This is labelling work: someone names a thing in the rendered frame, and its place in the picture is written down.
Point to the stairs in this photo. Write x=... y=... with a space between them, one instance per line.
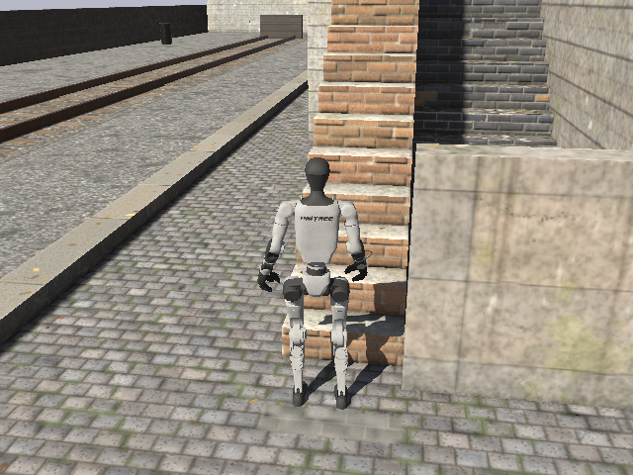
x=364 y=130

